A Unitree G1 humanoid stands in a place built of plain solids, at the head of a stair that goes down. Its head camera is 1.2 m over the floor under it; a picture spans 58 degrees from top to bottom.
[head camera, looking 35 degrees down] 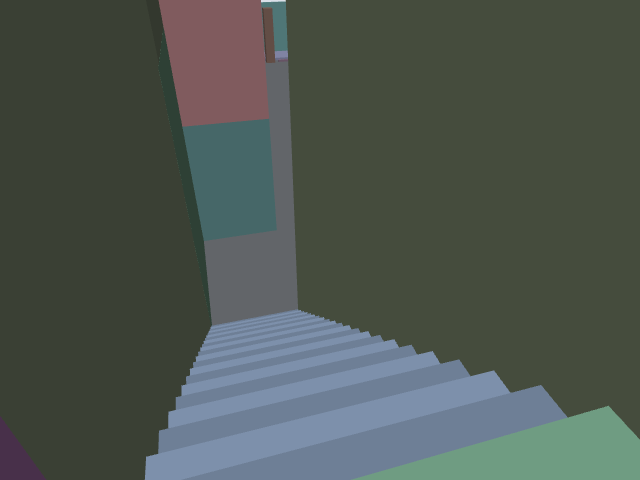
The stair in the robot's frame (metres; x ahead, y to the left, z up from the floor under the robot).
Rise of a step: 0.19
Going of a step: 0.23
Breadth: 1.48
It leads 15 degrees to the left of straight ahead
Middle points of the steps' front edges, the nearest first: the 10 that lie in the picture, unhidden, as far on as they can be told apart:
0.62 -0.19 0.00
0.84 -0.13 -0.19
1.06 -0.07 -0.39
1.28 0.00 -0.58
1.50 0.06 -0.78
1.72 0.12 -0.97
1.95 0.18 -1.17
2.17 0.24 -1.36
2.39 0.30 -1.56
2.61 0.36 -1.75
